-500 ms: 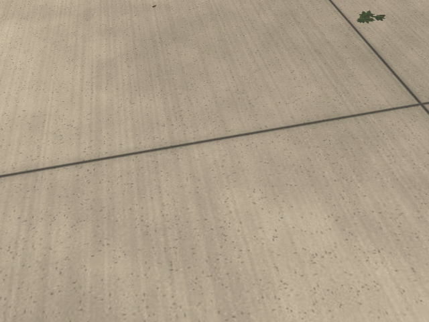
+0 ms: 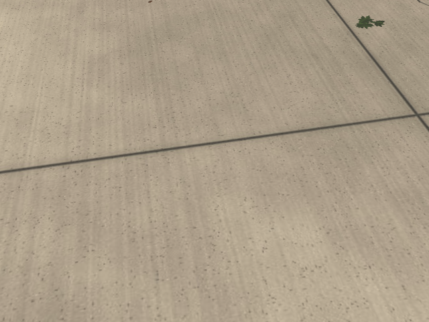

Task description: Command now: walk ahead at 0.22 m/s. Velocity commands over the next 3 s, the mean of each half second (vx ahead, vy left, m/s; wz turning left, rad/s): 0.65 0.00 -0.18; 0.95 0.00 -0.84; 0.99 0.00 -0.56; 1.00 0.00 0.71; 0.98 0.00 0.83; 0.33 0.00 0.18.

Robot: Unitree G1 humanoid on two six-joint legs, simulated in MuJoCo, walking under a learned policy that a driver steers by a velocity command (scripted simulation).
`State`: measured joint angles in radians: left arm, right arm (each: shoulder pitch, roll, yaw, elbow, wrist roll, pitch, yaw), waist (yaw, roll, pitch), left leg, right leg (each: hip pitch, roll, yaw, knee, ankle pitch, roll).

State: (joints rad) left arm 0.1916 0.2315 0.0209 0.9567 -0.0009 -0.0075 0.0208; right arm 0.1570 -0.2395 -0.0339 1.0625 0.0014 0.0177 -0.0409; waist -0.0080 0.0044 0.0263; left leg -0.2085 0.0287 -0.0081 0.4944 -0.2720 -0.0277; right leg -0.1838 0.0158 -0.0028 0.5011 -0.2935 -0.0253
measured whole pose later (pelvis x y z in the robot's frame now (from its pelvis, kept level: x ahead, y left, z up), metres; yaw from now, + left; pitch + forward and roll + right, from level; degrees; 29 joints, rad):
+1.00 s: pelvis +0.54 -0.01 +0.00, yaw -33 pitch +0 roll -1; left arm 0.47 0.20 0.05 0.82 -0.02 -0.07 -0.02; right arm 0.04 -0.23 -0.01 0.61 -0.02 -0.16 -0.01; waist 0.06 0.02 0.01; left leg -0.71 0.12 -0.18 1.06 -0.18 -0.03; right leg -0.16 0.19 0.10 0.46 -0.28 -0.17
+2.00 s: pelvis +1.19 -0.49 -0.04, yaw -25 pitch +0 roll -4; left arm 0.40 0.32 0.08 0.85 0.00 -0.08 0.01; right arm 0.08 -0.32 -0.05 0.58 0.04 -0.02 0.07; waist 0.07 0.01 0.04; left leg -0.75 0.08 0.09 0.82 -0.01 0.11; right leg 0.28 -0.03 -0.29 0.28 -0.48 0.09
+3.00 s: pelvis +1.85 -0.66 -0.01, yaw +4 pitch +1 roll -1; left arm 0.24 0.29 0.02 0.85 0.00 -0.05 0.00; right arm 0.04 -0.23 -0.01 0.67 -0.03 -0.02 0.01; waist 0.06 -0.02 0.03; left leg -0.40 -0.03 -0.03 0.51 -0.12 0.03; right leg -0.21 0.00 0.00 0.65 -0.49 0.02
